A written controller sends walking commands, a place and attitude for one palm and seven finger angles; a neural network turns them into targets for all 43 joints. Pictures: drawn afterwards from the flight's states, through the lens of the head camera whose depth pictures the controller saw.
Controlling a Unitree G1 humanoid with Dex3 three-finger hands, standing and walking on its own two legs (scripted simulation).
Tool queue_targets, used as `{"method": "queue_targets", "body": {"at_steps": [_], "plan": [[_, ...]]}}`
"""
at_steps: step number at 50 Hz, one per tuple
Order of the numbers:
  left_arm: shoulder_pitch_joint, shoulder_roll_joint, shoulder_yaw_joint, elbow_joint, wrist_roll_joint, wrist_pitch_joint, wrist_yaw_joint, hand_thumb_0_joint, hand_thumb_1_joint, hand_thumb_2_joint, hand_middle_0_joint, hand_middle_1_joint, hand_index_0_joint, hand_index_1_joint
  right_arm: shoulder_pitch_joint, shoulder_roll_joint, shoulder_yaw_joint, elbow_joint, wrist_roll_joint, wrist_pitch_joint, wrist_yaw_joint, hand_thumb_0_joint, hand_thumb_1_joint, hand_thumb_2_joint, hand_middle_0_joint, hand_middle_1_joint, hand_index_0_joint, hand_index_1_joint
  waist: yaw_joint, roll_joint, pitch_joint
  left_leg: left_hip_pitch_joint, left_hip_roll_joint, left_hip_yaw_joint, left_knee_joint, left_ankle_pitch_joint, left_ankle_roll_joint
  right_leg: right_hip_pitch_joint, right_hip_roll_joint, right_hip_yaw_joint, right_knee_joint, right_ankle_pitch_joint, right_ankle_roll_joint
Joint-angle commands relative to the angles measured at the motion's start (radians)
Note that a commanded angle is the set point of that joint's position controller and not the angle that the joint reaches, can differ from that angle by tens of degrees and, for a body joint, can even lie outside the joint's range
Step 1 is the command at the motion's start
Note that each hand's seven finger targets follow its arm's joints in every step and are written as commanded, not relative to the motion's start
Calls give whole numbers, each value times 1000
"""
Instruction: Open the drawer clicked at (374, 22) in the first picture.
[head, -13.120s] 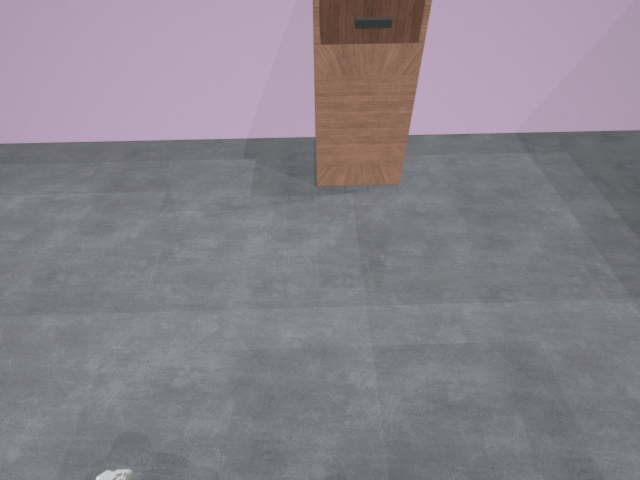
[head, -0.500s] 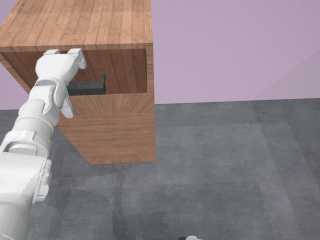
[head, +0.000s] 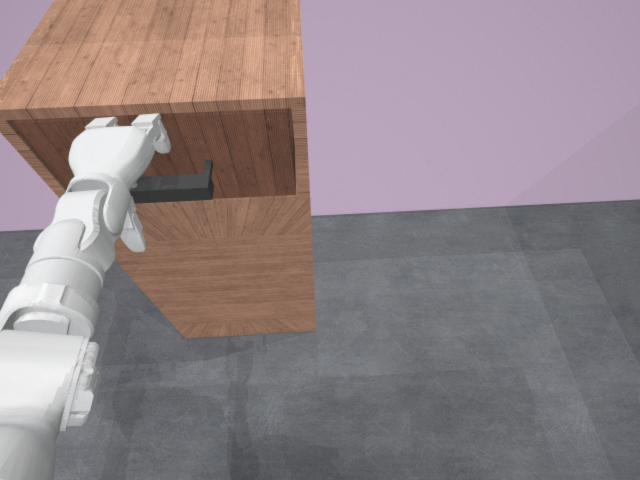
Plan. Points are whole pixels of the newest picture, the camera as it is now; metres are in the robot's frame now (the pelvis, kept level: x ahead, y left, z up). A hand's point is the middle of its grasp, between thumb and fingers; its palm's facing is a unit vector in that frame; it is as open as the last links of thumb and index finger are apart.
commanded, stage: lower the fingers behind the handle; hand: left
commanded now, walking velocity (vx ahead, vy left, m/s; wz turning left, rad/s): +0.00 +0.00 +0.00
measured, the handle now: (169, 177) +0.54 +0.23 +0.02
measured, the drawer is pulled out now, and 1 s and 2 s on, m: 0.00 0.00 0.00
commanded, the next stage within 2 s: close the thumb around the handle in 1.60 s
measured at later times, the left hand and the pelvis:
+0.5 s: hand (155, 193) +0.48 +0.23 +0.05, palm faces -0.06 -0.01 -1.00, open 13.9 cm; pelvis -0.01 +0.00 -0.01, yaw +0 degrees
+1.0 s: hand (157, 212) +0.48 +0.23 +0.02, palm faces -0.07 -0.01 -1.00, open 13.9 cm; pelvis -0.01 +0.00 -0.02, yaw +0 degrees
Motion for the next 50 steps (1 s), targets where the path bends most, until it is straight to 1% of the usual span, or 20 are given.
{"method": "queue_targets", "body": {"at_steps": [1,6,9,11,14,16,17,20,24,28,31,33,35,37,38,40,43,46,48,50], "plan": [[-471,239,45,-200,2,-7,48,0,-500,300,-300,-1200,-300,-1200,72,-152,-57,-81,-6,-22,-13,0,-900,-900,200,300,200,300,-15,9,-377,138,-7,-36,-31,513,0,280,36,16,-2,342,-34],[-471,213,26,-150,2,-12,53,0,-500,300,-300,-1200,-300,-1200,71,-154,-55,-84,-4,-28,-17,0,-900,-900,200,300,200,300,-31,-15,-337,117,-11,-36,-21,447,1,234,37,16,-2,294,-33],[-515,271,66,-158,18,-22,73,0,-500,300,-300,-1200,-300,-1200,73,-158,-52,-88,-7,-34,-22,0,-900,-900,200,300,200,300,-26,-11,-368,97,-15,-40,-12,433,1,239,36,20,14,285,-36],[-541,198,7,-159,23,-21,84,0,-500,300,-300,-1200,-300,-1200,79,-148,-55,-85,-8,-41,-18,0,-900,-900,200,300,200,300,-41,39,-379,128,-13,-48,3,451,-5,187,38,16,23,270,-36],[-557,232,37,-111,26,-11,103,0,-500,300,-300,-1200,-300,-1200,94,-157,-55,-76,-13,-47,-20,0,-900,-900,200,300,200,300,-57,-14,-382,98,-16,-48,18,423,0,183,41,18,27,267,-32],[-573,261,54,-95,34,-4,115,0,-500,300,-300,-1200,-300,-1200,100,-157,-52,-74,-13,-53,-20,0,-900,-900,200,300,200,300,-53,1,-398,74,-18,-48,23,404,0,185,39,20,39,264,-32],[-570,241,38,-96,39,0,118,0,-500,300,-300,-1200,-300,-1200,101,-153,-51,-77,-14,-54,-20,0,-900,-900,200,300,200,300,-50,37,-418,85,-19,-45,29,432,-2,181,39,19,48,281,-34],[-554,263,66,-91,42,4,124,0,-500,300,-300,-1200,-300,-1200,117,-157,-55,-73,-21,-53,-17,0,-900,-900,200,300,200,300,-44,20,-475,93,-13,-50,51,505,-3,200,41,19,65,326,-30],[-485,247,71,-56,33,16,122,0,-500,300,-300,-1200,-300,-1200,122,-160,-55,-67,-24,-47,-11,0,-900,-900,200,300,200,300,-37,1,-461,67,-8,-41,54,524,-2,212,43,18,65,353,-29],[-460,288,96,-63,37,14,126,0,-500,300,-300,-1200,-300,-1200,123,-165,-53,-67,-21,-44,-13,0,-900,-900,200,300,200,300,-26,-14,-446,6,-13,-28,47,462,4,246,40,27,67,360,-28],[-443,305,111,-78,39,1,135,0,-500,300,-300,-1200,-300,-1200,126,-167,-57,-60,-24,-43,-15,0,-900,-900,200,300,200,300,-25,-8,-457,3,-12,-28,52,463,4,244,39,30,71,363,-27],[-449,284,91,-66,40,1,143,0,-500,300,-300,-1200,-300,-1200,128,-168,-57,-56,-23,-46,-13,0,-900,-900,200,300,200,300,-39,-6,-423,-5,-12,-27,51,429,4,210,41,25,67,329,-27],[-466,321,119,-94,39,-13,153,0,-500,300,-300,-1200,-300,-1200,134,-172,-60,-50,-26,-48,-16,0,-900,-900,200,300,200,300,-33,8,-466,2,-12,-29,58,439,5,224,38,31,76,339,-26],[-460,269,88,-102,42,-19,161,0,-500,300,-300,-1200,-300,-1200,137,-164,-65,-47,-29,-51,-12,0,-900,-900,200,300,200,300,-38,47,-475,39,-8,-36,69,483,0,184,42,24,82,336,-30],[-445,256,82,-82,41,-15,165,0,-500,300,-300,-1200,-300,-1200,141,-165,-66,-42,-29,-51,-10,0,-900,-900,200,300,200,300,-43,32,-466,39,-7,-35,75,480,0,170,43,21,82,328,-28],[-471,275,90,-73,39,-15,172,0,-500,300,-300,-1200,-300,-1200,145,-171,-65,-33,-30,-50,-9,0,-900,-900,200,300,200,300,-51,15,-456,13,-9,-38,76,449,1,170,42,24,84,319,-26],[-458,287,103,-71,44,-12,181,0,-500,300,-300,-1200,-300,-1200,143,-172,-64,-31,-33,-51,-8,0,-900,-900,200,300,200,300,-41,25,-476,10,-11,-40,84,454,1,171,42,24,94,321,-29],[-460,222,54,-39,49,-4,184,0,-500,300,-300,-1200,-300,-1200,142,-168,-67,-29,-32,-51,-6,0,-900,-900,200,300,200,300,-65,20,-435,12,-7,-47,95,451,-2,114,44,15,93,296,-28],[-470,212,44,-25,47,5,189,0,-500,300,-300,-1200,-300,-1200,142,-169,-64,-28,-32,-51,-4,0,-900,-900,200,300,200,300,-69,33,-416,14,-7,-47,96,428,-2,88,46,13,91,268,-29],[-477,234,62,-26,49,7,191,0,-500,300,-300,-1200,-300,-1200,147,-172,-62,-31,-33,-51,-4,0,-900,-900,200,300,200,300,-64,31,-452,19,-6,-55,106,453,-3,93,46,13,106,277,-30]]}}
